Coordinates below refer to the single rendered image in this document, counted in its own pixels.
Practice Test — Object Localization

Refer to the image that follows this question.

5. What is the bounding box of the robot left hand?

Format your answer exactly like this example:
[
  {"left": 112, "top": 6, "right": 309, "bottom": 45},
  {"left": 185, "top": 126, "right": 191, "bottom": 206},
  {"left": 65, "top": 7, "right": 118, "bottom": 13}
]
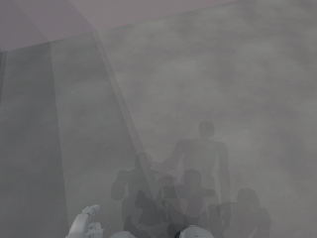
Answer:
[{"left": 68, "top": 204, "right": 104, "bottom": 238}]

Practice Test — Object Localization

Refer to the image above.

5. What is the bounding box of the right robot thigh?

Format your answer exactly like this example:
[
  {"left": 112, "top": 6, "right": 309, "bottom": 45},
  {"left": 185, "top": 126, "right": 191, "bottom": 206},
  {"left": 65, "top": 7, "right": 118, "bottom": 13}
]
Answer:
[{"left": 179, "top": 226, "right": 214, "bottom": 238}]

